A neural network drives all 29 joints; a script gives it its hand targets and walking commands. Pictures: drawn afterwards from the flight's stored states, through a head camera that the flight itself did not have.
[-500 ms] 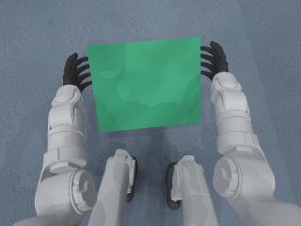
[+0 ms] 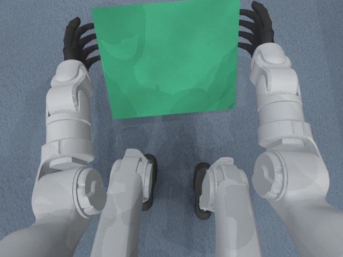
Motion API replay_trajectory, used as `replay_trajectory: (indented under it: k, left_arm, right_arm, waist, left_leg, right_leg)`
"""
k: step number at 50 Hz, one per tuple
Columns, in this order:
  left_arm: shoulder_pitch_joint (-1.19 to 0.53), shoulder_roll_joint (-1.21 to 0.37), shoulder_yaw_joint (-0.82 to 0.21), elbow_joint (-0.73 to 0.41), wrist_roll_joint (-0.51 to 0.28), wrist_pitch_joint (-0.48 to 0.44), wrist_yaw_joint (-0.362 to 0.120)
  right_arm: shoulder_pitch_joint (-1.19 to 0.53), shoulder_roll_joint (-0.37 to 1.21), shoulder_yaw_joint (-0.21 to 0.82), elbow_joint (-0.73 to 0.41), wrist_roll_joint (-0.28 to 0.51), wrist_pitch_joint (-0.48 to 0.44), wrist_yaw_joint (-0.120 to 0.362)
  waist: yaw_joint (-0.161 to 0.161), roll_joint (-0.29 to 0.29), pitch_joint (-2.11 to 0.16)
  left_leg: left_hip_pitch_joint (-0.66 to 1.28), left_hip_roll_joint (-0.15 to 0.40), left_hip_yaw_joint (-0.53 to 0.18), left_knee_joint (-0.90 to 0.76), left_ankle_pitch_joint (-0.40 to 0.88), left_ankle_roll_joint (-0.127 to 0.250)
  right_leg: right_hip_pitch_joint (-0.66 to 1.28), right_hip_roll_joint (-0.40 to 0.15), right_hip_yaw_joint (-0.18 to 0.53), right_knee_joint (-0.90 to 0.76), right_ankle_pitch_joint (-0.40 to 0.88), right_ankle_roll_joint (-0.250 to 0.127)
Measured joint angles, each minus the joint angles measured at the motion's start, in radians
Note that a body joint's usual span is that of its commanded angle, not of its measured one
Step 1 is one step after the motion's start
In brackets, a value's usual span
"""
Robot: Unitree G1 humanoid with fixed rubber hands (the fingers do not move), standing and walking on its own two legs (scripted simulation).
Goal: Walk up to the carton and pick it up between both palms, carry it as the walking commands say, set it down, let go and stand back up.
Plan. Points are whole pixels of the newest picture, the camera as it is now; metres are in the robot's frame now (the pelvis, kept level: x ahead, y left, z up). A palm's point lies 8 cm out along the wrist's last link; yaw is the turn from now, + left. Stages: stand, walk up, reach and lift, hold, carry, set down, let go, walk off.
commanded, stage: set down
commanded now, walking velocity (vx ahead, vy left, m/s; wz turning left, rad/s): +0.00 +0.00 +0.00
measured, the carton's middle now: (168, 59) +0.53 +0.05 -0.21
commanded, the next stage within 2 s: none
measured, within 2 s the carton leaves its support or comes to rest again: neither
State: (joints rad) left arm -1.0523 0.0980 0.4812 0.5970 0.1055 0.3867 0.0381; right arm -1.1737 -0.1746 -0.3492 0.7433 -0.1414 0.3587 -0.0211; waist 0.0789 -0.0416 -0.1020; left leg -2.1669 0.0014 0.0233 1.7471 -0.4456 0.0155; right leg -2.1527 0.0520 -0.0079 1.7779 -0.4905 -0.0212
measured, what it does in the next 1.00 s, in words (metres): lowers itself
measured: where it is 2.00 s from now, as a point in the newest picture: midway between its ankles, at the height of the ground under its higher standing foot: (174, 196)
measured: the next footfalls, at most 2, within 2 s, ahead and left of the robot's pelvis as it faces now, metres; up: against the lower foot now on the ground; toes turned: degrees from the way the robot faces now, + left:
none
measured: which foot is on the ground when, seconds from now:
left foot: down 0.00-1.00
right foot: down 0.00-1.00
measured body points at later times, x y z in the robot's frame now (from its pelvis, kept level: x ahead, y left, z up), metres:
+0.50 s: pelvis +0.00 +0.00 -0.06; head +0.35 +0.01 +0.22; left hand +0.51 +0.23 -0.20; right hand +0.58 -0.12 -0.20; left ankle +0.12 +0.11 -0.44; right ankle +0.10 -0.10 -0.44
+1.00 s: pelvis +0.00 +0.00 -0.11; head +0.37 +0.01 +0.14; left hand +0.53 +0.24 -0.27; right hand +0.60 -0.12 -0.26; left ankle +0.12 +0.11 -0.44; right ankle +0.10 -0.10 -0.44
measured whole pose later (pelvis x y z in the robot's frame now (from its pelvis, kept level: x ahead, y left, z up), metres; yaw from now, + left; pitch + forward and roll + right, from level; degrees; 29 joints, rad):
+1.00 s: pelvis +0.00 +0.00 -0.11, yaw +1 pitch +39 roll +2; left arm -1.36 0.27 0.36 0.87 -0.06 0.26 0.07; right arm -1.55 -0.37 -0.15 1.07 0.03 0.25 -0.06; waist 0.09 -0.02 0.30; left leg -2.31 0.00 0.04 2.16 -0.54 0.01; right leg -2.30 0.04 -0.02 2.21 -0.60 -0.03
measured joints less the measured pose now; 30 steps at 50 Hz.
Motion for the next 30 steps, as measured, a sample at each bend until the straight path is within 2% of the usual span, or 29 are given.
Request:
replay_trajectory:
  k: [30]
  left_arm:
    - [-0.167, 0.097, -0.071, 0.134, -0.1, -0.072, 0.043]
  right_arm:
    - [-0.219, -0.128, 0.145, 0.183, 0.124, -0.065, -0.059]
  waist:
    - [0.011, 0.012, 0.247]
  left_leg:
    - [-0.124, -0.003, 0.0, 0.274, -0.059, -0.007]
  right_leg:
    - [-0.122, -0.006, -0.015, 0.282, -0.069, -0.011]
